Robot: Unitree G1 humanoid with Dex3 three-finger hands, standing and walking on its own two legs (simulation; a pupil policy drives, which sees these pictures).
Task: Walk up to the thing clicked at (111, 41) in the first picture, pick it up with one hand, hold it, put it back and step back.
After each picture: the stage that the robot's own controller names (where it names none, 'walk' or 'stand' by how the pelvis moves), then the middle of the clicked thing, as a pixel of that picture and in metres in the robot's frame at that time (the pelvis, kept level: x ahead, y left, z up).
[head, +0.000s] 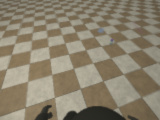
stand; (111, 41) +1.72 -0.55 -0.72
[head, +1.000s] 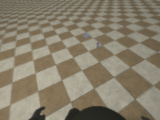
walk; (97, 45) +1.66 -0.08 -0.69
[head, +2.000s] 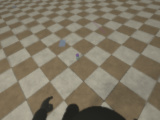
walk; (77, 56) +1.08 +0.26 -0.71
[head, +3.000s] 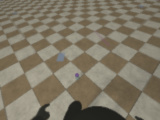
walk; (77, 76) +0.69 +0.23 -0.71
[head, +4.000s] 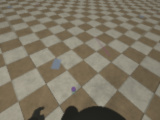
walk; (73, 90) +0.46 +0.17 -0.70
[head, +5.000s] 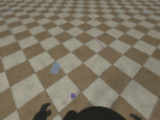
stand; (73, 96) +0.36 +0.18 -0.72
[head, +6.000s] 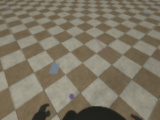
stand; (71, 97) +0.35 +0.20 -0.72
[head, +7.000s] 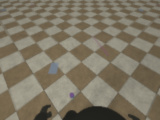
stand; (72, 96) +0.36 +0.21 -0.72
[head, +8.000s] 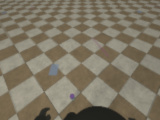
stand; (72, 97) +0.36 +0.21 -0.73
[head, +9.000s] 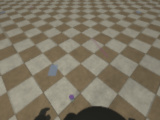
stand; (71, 97) +0.35 +0.21 -0.73
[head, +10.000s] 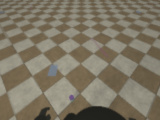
stand; (71, 98) +0.35 +0.20 -0.73
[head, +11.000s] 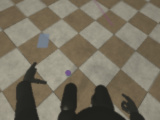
go down; (68, 73) +0.40 +0.19 -0.52
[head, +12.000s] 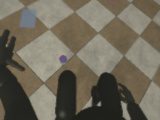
go down; (63, 60) +0.44 +0.21 -0.32
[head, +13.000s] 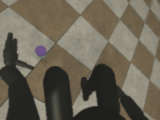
close in; (41, 52) +0.43 +0.25 -0.24
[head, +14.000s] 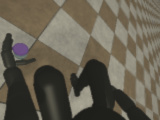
close; (20, 51) +0.43 +0.27 -0.23
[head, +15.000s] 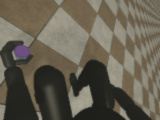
lift; (22, 53) +0.41 +0.26 -0.23
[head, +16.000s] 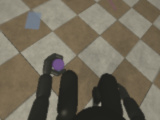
lift; (58, 66) +0.33 +0.22 -0.07
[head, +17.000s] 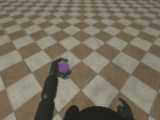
hold; (64, 71) +0.33 +0.17 +0.05
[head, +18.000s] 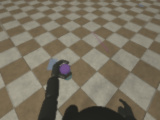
hold; (66, 72) +0.33 +0.16 +0.01
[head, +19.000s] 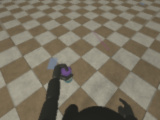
crouch; (67, 74) +0.32 +0.16 -0.01
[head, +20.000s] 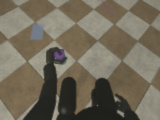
crouch; (60, 57) +0.42 +0.19 -0.08
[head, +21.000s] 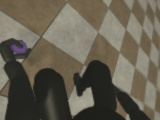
lower; (21, 50) +0.43 +0.27 -0.23
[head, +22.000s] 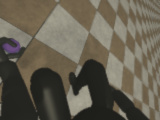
lower; (13, 49) +0.43 +0.28 -0.23
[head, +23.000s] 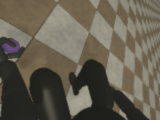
lower; (13, 49) +0.44 +0.29 -0.23
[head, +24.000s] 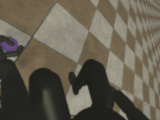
lower; (11, 48) +0.44 +0.29 -0.23
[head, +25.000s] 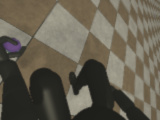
loosen; (14, 48) +0.44 +0.28 -0.23
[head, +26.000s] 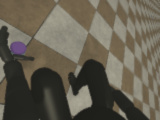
withdraw; (18, 50) +0.43 +0.26 -0.24
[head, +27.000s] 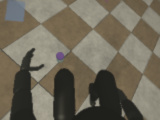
walk; (60, 57) +0.45 +0.21 -0.29
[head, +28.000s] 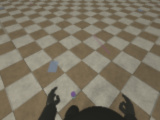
stand; (73, 95) +0.38 +0.16 -0.65
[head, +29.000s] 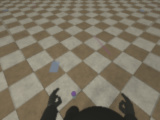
stand; (73, 94) +0.39 +0.17 -0.67
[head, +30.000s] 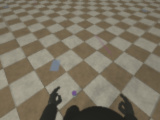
stand; (74, 94) +0.39 +0.16 -0.67
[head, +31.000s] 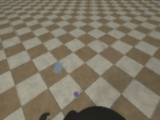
walk; (76, 95) +0.41 +0.16 -0.72
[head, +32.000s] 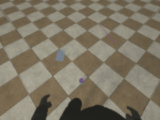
walk; (81, 81) +0.47 +0.08 -0.71
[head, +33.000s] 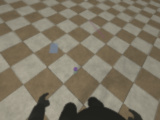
walk; (75, 70) +0.66 +0.12 -0.71
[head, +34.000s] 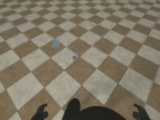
stand; (74, 58) +0.96 +0.26 -0.69
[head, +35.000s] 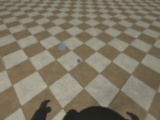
stand; (78, 61) +1.01 +0.18 -0.72
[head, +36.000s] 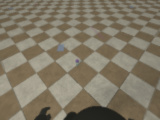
stand; (77, 62) +1.01 +0.21 -0.73
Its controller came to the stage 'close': yes
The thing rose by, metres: 0.71
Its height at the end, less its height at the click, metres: +0.00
